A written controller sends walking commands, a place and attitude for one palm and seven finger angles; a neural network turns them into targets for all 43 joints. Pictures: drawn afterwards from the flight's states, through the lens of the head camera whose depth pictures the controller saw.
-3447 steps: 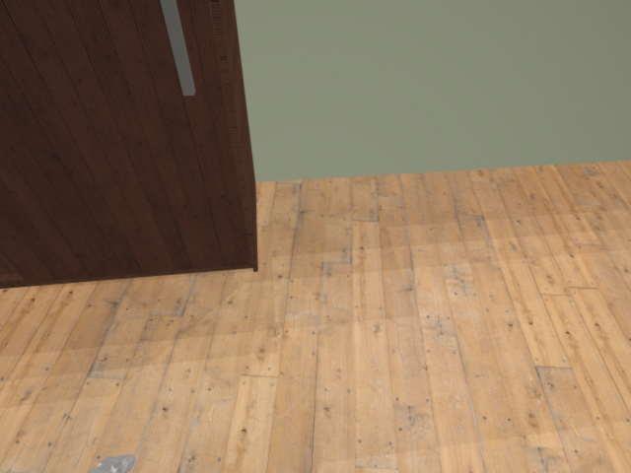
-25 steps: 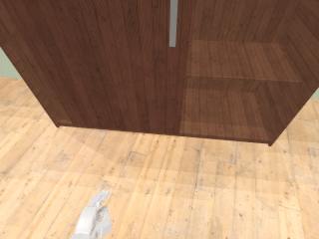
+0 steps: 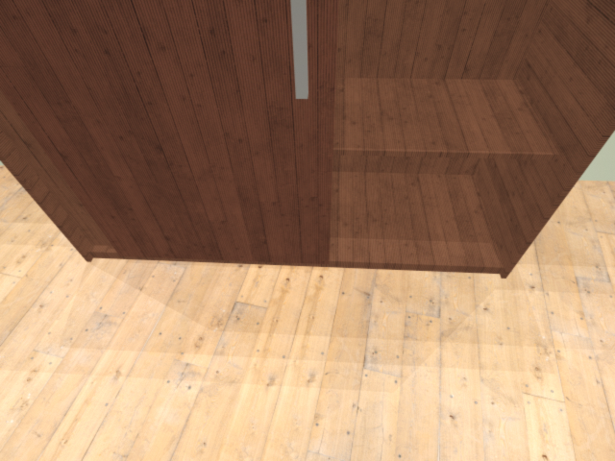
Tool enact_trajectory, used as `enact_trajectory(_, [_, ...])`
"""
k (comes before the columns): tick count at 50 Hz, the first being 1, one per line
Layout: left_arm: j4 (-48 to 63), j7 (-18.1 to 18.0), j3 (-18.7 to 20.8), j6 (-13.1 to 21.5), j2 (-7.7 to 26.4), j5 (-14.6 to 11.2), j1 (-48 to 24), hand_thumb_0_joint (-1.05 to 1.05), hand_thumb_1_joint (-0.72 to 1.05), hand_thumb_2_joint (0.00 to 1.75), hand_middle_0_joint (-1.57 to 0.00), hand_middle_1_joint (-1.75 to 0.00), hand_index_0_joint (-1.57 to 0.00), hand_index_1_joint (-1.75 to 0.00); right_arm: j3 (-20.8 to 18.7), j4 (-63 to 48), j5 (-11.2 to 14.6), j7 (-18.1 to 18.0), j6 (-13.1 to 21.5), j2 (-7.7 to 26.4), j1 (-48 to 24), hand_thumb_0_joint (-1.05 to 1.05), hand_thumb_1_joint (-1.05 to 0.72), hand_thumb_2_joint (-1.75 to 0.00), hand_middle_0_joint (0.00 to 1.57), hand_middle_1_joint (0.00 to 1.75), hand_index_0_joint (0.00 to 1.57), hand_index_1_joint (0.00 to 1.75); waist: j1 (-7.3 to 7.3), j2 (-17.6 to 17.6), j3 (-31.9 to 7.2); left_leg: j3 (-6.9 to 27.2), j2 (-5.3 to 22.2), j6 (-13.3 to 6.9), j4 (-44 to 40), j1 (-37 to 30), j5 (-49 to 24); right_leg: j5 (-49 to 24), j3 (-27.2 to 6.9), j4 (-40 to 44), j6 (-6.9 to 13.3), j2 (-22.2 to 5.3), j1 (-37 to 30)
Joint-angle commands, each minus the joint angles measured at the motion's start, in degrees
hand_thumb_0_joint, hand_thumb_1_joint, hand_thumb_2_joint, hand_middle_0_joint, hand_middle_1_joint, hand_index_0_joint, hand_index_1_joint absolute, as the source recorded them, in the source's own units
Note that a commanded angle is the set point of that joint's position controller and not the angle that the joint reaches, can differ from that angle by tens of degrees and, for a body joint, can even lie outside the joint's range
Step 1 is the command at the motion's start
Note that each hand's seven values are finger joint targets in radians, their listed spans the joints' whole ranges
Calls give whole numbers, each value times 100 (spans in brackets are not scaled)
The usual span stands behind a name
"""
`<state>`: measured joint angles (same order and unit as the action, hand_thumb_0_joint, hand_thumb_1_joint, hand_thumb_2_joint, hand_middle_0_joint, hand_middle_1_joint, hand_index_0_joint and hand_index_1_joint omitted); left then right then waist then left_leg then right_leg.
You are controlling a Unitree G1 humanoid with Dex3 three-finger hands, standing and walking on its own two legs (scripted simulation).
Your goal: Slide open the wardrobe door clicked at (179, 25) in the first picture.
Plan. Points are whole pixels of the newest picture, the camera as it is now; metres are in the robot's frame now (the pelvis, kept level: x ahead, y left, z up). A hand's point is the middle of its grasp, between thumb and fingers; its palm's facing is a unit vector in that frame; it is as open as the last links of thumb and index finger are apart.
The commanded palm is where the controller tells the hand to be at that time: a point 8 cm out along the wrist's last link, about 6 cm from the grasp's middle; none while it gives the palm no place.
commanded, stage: let the arm hang, fingers relaxed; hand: right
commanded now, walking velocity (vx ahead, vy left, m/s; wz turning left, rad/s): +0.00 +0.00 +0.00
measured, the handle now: (300, 17) +0.85 +0.07 +0.18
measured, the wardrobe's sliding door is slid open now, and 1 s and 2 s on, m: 0.66 0.66 0.66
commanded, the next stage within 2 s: look to check the result in 0.64 s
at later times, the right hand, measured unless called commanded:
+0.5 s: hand out of the picture +0.04 -0.21 -0.17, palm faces -0.04 +0.98 -0.19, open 7.3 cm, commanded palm none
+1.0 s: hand out of the picture +0.01 -0.20 -0.18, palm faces -0.04 +0.99 -0.16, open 7.4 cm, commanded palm none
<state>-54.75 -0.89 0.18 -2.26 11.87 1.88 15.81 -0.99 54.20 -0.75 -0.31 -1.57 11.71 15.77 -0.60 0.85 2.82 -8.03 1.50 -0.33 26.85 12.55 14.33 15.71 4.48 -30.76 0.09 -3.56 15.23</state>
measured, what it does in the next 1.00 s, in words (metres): stands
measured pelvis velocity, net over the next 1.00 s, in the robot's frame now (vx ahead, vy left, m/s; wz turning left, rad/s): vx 0.01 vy -0.04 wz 0.05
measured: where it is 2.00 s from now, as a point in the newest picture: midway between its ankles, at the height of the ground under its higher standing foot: outside the picture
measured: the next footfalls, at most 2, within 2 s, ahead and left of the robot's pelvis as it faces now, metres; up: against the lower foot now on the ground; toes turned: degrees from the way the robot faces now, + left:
none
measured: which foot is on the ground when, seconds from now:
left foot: down 0.00-1.00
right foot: down 0.00-1.00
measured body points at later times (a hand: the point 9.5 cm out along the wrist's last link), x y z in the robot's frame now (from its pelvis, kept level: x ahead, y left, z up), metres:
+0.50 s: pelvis +0.01 -0.03 +0.01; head +0.02 -0.03 +0.46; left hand +0.01 +0.19 -0.15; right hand +0.04 -0.26 -0.15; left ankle +0.00 +0.11 -0.74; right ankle +0.01 -0.11 -0.74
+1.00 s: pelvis +0.01 -0.04 +0.01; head +0.03 -0.05 +0.45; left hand -0.01 +0.17 -0.15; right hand +0.01 -0.26 -0.16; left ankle +0.00 +0.11 -0.74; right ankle +0.01 -0.11 -0.74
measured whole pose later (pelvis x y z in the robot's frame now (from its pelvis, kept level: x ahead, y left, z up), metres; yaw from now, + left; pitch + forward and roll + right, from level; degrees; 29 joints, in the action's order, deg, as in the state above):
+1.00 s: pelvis +0.01 -0.04 +0.01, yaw +3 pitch -1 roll +0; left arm -65.2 -1.6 -0.1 0.1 7.8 1.1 15.1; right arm -0.1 65.9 -1.0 -1.6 -0.5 7.7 15.1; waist -0.8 0.5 3.3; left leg -3.6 5.2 3.6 23.3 9.1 12.6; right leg 14.2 9.1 -23.9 3.8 0.6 8.8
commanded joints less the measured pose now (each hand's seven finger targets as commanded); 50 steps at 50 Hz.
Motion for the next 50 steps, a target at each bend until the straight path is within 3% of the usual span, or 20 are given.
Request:
enact_trajectory(1, [133, -73, 108, 226, 604, -62, -9, 0, 90, 90, -20, -30, -20, -30, -48, 41, 13, -61, 222, 567, -119, 0, -90, -90, 20, 30, 20, 30, -8, -301, -556, 645, 561, 1, -538, -458, -1073, -1276, -499, 855, 213, -477, -376])
enact_trajectory(11, [-486, -68, 47, 248, 454, -57, 70, 0, 90, 90, -20, -30, -20, -30, 23, 660, 13, -121, 198, 459, -75, 0, -90, -90, 20, 30, 20, 30, 13, 201, -8, 674, 586, 85, -669, -237, -760, -1177, -390, 1219, 261, -415, -531])
enact_trajectory(17, [-696, -63, 17, 270, 395, -52, 52, 0, 90, 90, -20, -30, -20, -30, 33, 814, 8, -130, 184, 418, -37, 0, -90, -90, 20, 30, 20, 30, 37, -162, 109, 719, 585, 104, -671, -228, -631, -1050, -372, 1352, 266, -370, -507])
enact_trajectory(22, [-799, -76, 21, 285, 335, -58, 91, 0, 90, 90, -20, -30, -20, -30, 19, 898, 4, -137, 185, 348, -1, 0, -90, -90, 20, 30, 20, 30, 36, -216, 115, 714, 579, 109, -666, -268, -655, -1040, -350, 1385, 270, -366, -504])
enact_trajectory(25, [-827, -82, 24, 280, 308, -64, 131, 0, 90, 90, -20, -30, -20, -30, 21, 934, 2, -137, 186, 324, 32, 0, -90, -90, 20, 30, 20, 30, 33, -191, 120, 723, 573, 109, -694, -267, -608, -906, -353, 1395, 278, -353, -483])
enact_trajectory(33, [-892, -108, 52, 301, 274, -93, 242, 0, 90, 90, -20, -30, -20, -30, 16, 999, -4, -161, 207, 256, 148, 0, -90, -90, 20, 30, 20, 30, 21, -19, -15, 688, 580, 118, -644, -288, -861, -1373, -339, 1252, 317, -365, -669])
enact_trajectory(36, [-920, -116, 45, 305, 226, -82, 278, 0, 90, 90, -20, -30, -20, -30, 21, 1032, -1, -162, 187, 192, 172, 0, -90, -90, 20, 30, 20, 30, 10, -177, 42, 681, 576, 124, -637, -251, -744, -1226, -340, 1320, 318, -365, -636])
enact_trajectory(43, [-943, -114, 60, 278, 207, -101, 288, 0, 90, 90, -20, -30, -20, -30, 32, 1054, -17, -173, 185, 157, 248, 0, -90, -90, 20, 30, 20, 30, 6, -42, 258, 685, 564, 138, -695, -161, -633, -986, -330, 1320, 318, -344, -534])
enact_trajectory(50, [-943, -114, 60, 302, 183, -86, 284, 0, 90, 90, -20, -30, -20, -30, 28, 1068, -14, -168, 185, 124, 268, 0, -90, -90, 20, 30, 20, 30, 3, -97, 111, 679, 575, 134, -656, -215, -633, -924, -353, 1356, 329, -340, -566])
